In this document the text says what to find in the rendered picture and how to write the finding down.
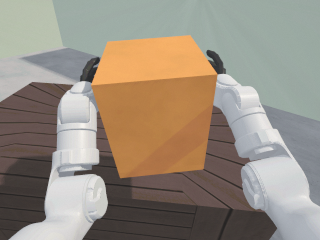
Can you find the robot right upper arm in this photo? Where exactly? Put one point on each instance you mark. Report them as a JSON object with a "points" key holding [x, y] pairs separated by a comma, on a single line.
{"points": [[277, 186]]}

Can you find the left robot forearm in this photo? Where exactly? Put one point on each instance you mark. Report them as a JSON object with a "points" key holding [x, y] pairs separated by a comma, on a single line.
{"points": [[76, 133]]}

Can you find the robot left upper arm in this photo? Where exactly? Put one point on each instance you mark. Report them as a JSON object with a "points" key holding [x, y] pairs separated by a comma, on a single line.
{"points": [[72, 205]]}

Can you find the robot right hand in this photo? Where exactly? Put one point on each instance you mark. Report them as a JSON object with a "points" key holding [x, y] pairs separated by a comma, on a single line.
{"points": [[217, 63]]}

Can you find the robot left hand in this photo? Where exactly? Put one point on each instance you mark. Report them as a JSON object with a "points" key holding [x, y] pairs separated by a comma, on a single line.
{"points": [[89, 70]]}

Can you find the carton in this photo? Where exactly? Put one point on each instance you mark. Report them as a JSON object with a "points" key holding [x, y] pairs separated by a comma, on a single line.
{"points": [[155, 97]]}

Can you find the pedestal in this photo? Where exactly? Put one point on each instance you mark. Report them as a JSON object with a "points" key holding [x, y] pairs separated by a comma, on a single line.
{"points": [[205, 204]]}

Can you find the right robot forearm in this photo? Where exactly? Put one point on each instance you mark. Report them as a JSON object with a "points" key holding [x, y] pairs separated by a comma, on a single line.
{"points": [[254, 135]]}

